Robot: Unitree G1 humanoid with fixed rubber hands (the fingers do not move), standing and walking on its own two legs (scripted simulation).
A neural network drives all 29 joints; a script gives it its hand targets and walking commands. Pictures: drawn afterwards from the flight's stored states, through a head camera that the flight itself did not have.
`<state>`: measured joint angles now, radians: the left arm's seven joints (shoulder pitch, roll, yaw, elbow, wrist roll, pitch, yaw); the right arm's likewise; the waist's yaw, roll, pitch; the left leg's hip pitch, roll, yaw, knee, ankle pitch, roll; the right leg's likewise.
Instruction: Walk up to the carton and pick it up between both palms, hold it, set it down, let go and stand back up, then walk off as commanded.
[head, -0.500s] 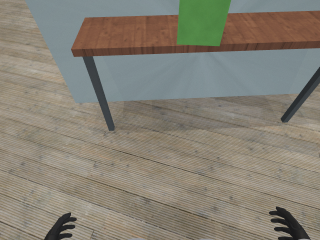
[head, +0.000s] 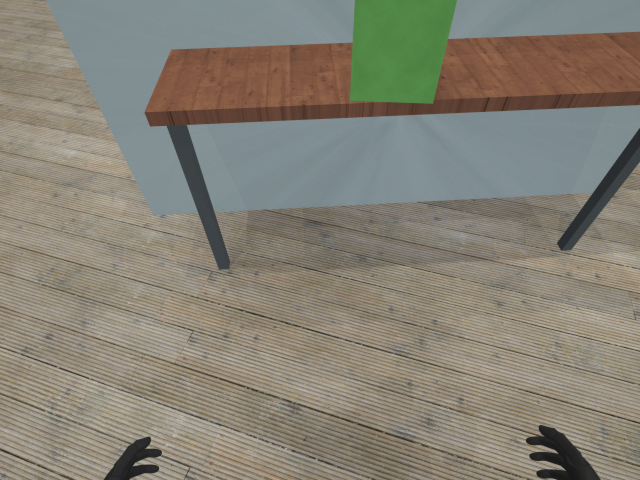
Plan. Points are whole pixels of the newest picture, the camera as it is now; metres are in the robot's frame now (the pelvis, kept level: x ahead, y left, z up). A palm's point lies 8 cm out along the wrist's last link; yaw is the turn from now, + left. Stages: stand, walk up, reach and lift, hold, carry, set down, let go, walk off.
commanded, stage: stand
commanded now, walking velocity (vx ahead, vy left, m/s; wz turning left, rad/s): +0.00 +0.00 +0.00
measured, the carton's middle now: (396, 34) +1.05 -0.14 +0.07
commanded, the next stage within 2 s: walk up in 1.24 s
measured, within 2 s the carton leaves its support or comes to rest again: neither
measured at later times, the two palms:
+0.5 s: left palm out of the picture +0.10 +0.28 -0.10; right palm out of the picture +0.08 -0.33 -0.10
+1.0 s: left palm out of the picture +0.10 +0.28 -0.10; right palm out of the picture +0.10 -0.32 -0.10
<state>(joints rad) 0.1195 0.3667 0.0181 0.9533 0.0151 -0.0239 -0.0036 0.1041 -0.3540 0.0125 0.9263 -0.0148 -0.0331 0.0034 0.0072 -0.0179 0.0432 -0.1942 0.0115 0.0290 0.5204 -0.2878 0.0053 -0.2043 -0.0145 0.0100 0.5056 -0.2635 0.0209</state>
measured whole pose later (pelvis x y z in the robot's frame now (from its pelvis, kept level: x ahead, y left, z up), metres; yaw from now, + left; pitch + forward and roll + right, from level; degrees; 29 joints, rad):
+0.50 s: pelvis +0.00 -0.01 +0.01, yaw -1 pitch -3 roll +0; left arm 0.08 0.36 0.01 1.06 0.00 -0.02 0.00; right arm 0.10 -0.38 0.00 1.06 -0.01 -0.02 0.00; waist -0.01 0.00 0.05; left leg -0.11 0.03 0.03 0.37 -0.21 -0.02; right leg -0.14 0.01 0.01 0.37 -0.19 0.00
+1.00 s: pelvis +0.00 -0.02 +0.01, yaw +0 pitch -2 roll +0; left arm 0.09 0.36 0.01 1.07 0.01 -0.02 0.00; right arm 0.09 -0.37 0.00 1.08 -0.02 -0.02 0.00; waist 0.00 0.00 0.05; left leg -0.10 0.04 0.02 0.36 -0.21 -0.03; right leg -0.12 0.02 0.01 0.35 -0.19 -0.01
